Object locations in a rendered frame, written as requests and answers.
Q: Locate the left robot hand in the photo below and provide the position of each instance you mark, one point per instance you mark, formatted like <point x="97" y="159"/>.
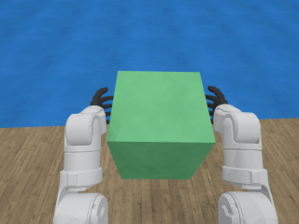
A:
<point x="98" y="100"/>

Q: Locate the robot left forearm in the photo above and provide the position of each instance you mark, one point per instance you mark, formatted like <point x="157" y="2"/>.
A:
<point x="82" y="145"/>

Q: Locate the robot left upper arm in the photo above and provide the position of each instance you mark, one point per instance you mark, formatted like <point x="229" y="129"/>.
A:
<point x="82" y="208"/>

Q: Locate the carton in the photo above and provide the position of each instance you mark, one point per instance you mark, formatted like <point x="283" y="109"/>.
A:
<point x="159" y="125"/>

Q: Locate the robot right upper arm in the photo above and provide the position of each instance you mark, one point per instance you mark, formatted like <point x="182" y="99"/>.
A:
<point x="245" y="207"/>

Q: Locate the robot right forearm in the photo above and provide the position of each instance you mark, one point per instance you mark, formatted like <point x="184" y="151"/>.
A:
<point x="242" y="144"/>

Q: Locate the right robot hand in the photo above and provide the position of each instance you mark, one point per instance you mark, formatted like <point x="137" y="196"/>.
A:
<point x="219" y="100"/>

